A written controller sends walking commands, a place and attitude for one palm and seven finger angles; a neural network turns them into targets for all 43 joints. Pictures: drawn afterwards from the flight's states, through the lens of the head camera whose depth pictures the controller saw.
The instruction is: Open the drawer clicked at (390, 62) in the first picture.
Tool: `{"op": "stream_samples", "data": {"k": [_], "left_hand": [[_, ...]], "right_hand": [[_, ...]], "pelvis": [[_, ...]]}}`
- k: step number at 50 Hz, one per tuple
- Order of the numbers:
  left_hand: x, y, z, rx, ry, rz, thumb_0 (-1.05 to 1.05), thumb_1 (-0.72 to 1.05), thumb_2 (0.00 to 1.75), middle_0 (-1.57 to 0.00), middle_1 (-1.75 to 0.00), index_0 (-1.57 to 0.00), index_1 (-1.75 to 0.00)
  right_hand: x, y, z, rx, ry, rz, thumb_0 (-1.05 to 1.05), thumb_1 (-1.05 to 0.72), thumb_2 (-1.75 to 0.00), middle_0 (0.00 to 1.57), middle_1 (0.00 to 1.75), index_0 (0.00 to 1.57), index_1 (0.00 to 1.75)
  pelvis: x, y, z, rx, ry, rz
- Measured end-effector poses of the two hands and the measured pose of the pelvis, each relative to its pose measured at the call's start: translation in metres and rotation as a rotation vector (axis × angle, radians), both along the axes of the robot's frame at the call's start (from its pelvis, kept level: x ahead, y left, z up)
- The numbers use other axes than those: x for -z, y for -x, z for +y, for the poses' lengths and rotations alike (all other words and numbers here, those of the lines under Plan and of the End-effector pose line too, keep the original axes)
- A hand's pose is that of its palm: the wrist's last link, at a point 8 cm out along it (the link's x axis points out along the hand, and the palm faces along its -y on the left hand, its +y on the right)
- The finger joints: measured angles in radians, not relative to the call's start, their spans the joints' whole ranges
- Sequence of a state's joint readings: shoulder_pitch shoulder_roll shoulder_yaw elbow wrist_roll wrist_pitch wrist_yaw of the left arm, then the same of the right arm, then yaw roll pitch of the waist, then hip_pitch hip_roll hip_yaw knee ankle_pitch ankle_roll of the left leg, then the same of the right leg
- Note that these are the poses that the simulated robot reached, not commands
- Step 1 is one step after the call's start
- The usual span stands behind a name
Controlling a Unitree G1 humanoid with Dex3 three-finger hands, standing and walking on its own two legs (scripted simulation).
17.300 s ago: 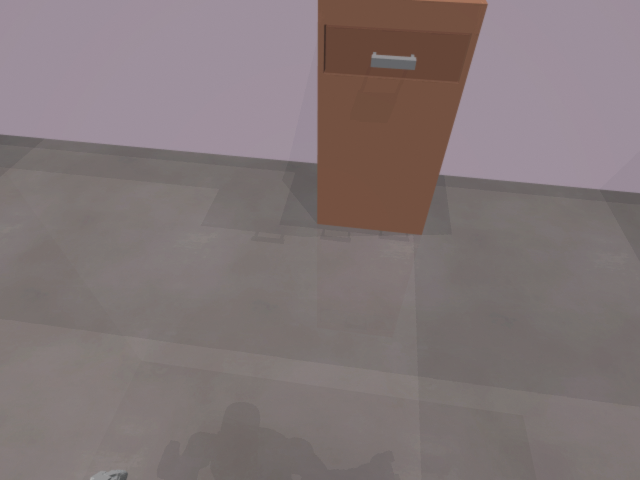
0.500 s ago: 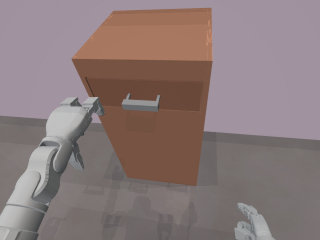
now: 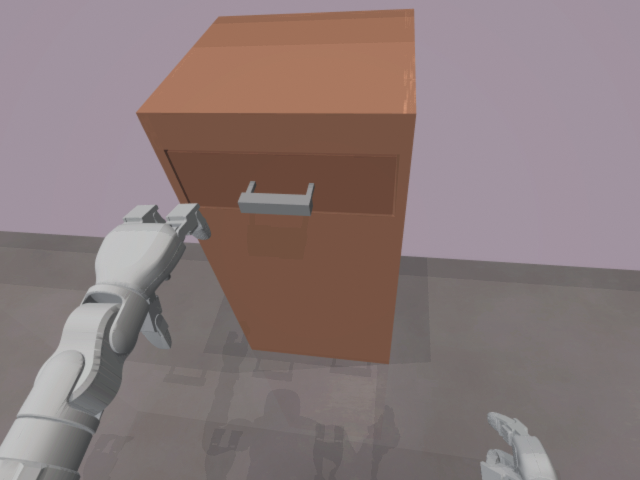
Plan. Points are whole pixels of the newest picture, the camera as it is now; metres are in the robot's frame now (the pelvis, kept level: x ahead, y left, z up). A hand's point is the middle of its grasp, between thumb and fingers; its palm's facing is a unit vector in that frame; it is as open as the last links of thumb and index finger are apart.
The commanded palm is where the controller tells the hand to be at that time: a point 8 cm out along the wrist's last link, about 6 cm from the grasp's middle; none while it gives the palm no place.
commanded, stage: move the hooked fingers above the handle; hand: left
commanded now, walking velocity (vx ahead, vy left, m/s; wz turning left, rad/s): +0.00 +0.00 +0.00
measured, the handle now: (278, 195) +0.58 +0.17 -0.01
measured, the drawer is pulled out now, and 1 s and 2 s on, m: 0.00 0.00 0.00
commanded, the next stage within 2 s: none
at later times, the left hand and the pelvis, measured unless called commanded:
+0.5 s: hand (210, 246) +0.38 +0.21 +0.08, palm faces -0.02 -0.05 -1.00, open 13.8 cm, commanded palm +0.37 +0.22 +0.14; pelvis +0.01 +0.00 +0.00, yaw +0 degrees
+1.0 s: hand (243, 216) +0.45 +0.19 +0.07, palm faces -0.03 -0.02 -1.00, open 13.8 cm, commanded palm +0.44 +0.20 +0.13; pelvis +0.02 +0.00 -0.01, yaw +0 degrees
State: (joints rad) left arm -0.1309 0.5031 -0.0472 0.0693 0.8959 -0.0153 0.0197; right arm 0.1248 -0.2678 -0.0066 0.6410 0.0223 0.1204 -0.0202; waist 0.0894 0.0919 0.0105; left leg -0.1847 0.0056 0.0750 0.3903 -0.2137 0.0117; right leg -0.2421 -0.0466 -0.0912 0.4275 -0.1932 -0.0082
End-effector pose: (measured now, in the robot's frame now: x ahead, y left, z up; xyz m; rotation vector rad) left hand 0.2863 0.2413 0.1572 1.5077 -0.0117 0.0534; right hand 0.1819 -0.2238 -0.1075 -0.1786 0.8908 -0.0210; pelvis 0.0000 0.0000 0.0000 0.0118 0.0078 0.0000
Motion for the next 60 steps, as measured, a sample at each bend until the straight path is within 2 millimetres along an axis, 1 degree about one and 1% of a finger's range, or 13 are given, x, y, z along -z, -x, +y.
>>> {"op": "stream_samples", "data": {"k": [5,8,15,21,27,32,39,47,53,60], "left_hand": [[0.01,-0.012,-0.005,0.018,-0.005,0.052,0.0,-0.49,0.3,-0.32,-1.2,-0.32,-1.2],[0.011,-0.022,-0.009,0.046,-0.009,0.053,0.0,-0.49,0.3,-0.32,-1.2,-0.32,-1.2],[0.007,-0.044,-0.018,0.072,-0.004,0.017,0.0,-0.49,0.3,-0.32,-1.2,-0.32,-1.2],[0.016,-0.062,-0.02,0.055,-0.011,0.045,0.0,-0.49,0.3,-0.32,-1.2,-0.32,-1.2],[0.022,-0.079,-0.029,0.088,-0.015,0.054,0.0,-0.49,0.3,-0.32,-1.2,-0.32,-1.2],[0.022,-0.094,-0.033,0.091,-0.015,0.035,0.0,-0.48,0.3,-0.32,-1.2,-0.32,-1.2],[0.026,-0.113,-0.031,0.055,-0.032,0.054,0.0,-0.48,0.3,-0.32,-1.2,-0.32,-1.2],[0.034,-0.135,-0.045,0.097,-0.041,0.081,0.0,-0.48,0.3,-0.32,-1.2,-0.32,-1.2],[0.034,-0.158,-0.055,0.1,-0.048,0.058,0.0,-0.48,0.3,-0.32,-1.2,-0.32,-1.2],[0.037,-0.182,-0.058,0.059,-0.061,0.074,0.0,-0.48,0.3,-0.32,-1.2,-0.32,-1.2]], "right_hand": [[-0.002,-0.004,0.004,-0.013,0.004,-0.018,0.01,-0.91,-0.9,0.2,0.3,0.2,0.3],[-0.002,-0.002,0.003,-0.008,0.009,-0.016,0.01,-0.91,-0.9,0.2,0.3,0.2,0.3],[0.005,0.012,-0.007,0.031,0.018,0.034,0.01,-0.91,-0.9,0.2,0.3,0.2,0.3],[0.012,0.029,-0.018,0.07,0.033,0.093,0.01,-0.91,-0.9,0.2,0.3,0.2,0.3],[0.015,0.041,-0.026,0.107,0.049,0.13,0.01,-0.91,-0.9,0.2,0.3,0.2,0.3],[0.018,0.047,-0.028,0.131,0.049,0.152,0.01,-0.91,-0.9,0.2,0.3,0.2,0.3],[0.02,0.051,-0.029,0.151,0.044,0.168,0.01,-0.91,-0.9,0.2,0.3,0.2,0.3],[0.023,0.059,-0.031,0.16,0.058,0.197,0.01,-0.91,-0.9,0.2,0.3,0.2,0.3],[0.028,0.075,-0.035,0.189,0.063,0.239,0.01,-0.91,-0.9,0.2,0.3,0.2,0.3],[0.033,0.105,-0.042,0.239,0.07,0.312,0.01,-0.91,-0.9,0.2,0.3,0.2,0.3]], "pelvis": [[0.0,0.002,-0.002,-0.007,0.0,0.004],[0.001,0.001,-0.003,-0.008,0.001,0.012],[0.001,-0.004,-0.002,0.0,0.0,0.034],[0.002,-0.008,-0.001,0.005,-0.001,0.052],[0.003,-0.012,0.0,0.007,-0.001,0.069],[0.004,-0.016,0.0,0.013,-0.001,0.085],[0.005,-0.02,0.0,0.015,-0.001,0.103],[0.008,-0.021,0.0,0.007,0.0,0.126],[0.01,-0.022,-0.001,0.01,0.0,0.154],[0.012,-0.024,-0.002,0.019,-0.001,0.187]]}}
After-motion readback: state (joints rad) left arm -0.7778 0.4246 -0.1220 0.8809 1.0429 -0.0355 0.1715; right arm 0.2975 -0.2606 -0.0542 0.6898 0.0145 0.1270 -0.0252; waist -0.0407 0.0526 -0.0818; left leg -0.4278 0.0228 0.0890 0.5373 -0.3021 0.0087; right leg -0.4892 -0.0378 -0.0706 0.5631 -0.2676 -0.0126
